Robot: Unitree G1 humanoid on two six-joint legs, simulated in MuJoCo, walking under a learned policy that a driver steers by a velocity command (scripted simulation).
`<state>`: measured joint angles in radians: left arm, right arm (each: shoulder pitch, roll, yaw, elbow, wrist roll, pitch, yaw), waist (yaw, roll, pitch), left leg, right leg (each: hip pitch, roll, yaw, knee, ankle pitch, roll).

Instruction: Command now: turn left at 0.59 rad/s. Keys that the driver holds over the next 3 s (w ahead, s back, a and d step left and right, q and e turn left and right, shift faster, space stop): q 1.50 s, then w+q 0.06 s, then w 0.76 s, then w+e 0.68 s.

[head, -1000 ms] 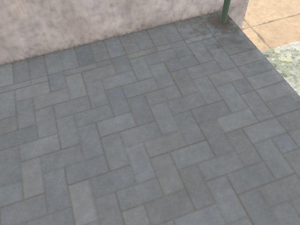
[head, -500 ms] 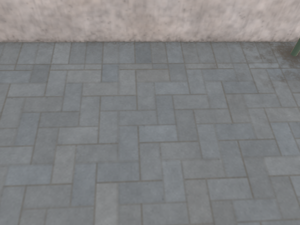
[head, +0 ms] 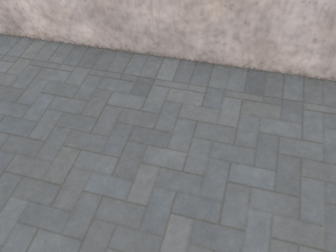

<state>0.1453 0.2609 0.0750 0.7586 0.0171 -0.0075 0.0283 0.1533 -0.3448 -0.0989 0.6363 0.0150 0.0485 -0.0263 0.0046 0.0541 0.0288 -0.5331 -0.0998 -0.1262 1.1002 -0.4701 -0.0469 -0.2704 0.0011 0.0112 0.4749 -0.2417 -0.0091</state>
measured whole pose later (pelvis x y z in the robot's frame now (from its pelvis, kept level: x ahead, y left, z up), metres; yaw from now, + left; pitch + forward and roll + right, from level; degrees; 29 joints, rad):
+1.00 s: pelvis +0.00 +0.03 +0.00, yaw +36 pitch +1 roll +0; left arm 0.14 0.25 0.06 0.69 0.01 0.01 0.04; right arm 0.21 -0.36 -0.11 0.62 0.03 0.07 -0.02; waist 0.00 0.05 0.06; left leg -0.53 -0.04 -0.09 1.13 -0.42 -0.10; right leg -0.23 -0.02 -0.03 0.44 -0.24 -0.01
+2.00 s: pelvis +0.03 +0.15 +0.01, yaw +61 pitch +2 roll +1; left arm 0.44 0.26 0.04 0.80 -0.01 -0.06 0.01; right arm 0.17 -0.29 -0.05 0.64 0.01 -0.06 0.02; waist 0.08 0.04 0.01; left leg -0.61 0.05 -0.03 0.76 -0.12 -0.04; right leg 0.00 0.00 0.02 0.26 -0.29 -0.02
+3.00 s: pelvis +0.32 +0.62 +0.01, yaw +42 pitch +2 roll +0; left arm 0.33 0.30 0.05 0.69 -0.02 -0.04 0.00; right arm 0.08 -0.31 -0.02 0.66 -0.02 -0.09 0.00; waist 0.06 0.03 0.05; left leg -0.66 0.08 -0.11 0.71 -0.03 -0.08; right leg -0.17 0.12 0.13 0.36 -0.21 -0.09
